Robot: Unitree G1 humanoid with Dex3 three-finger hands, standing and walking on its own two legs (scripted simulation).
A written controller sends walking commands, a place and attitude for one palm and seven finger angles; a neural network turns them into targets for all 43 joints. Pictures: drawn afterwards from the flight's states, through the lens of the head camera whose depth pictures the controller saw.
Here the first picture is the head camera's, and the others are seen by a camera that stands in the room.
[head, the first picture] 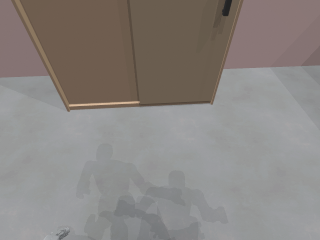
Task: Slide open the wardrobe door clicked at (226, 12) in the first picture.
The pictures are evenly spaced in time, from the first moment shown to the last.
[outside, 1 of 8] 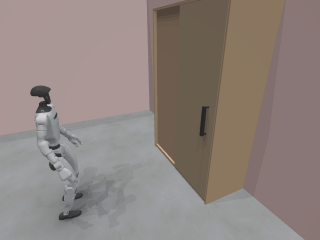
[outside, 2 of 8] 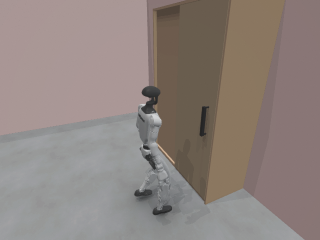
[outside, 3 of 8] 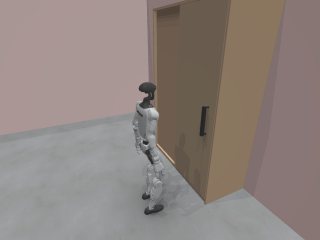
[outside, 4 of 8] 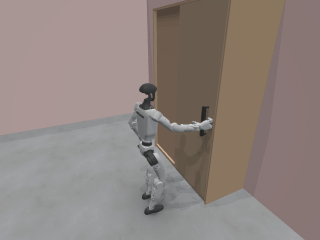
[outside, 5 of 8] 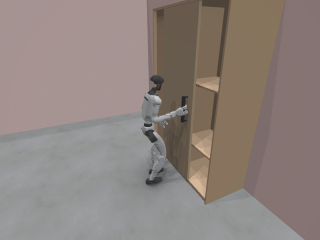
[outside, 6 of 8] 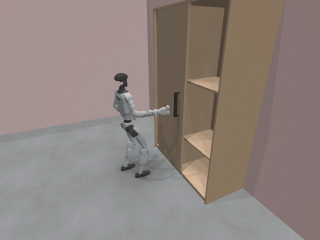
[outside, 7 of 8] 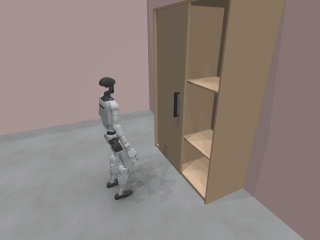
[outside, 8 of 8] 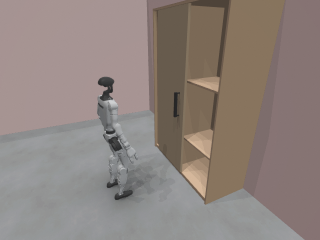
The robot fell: no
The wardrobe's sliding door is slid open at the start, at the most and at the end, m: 0.00 0.50 0.50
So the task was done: yes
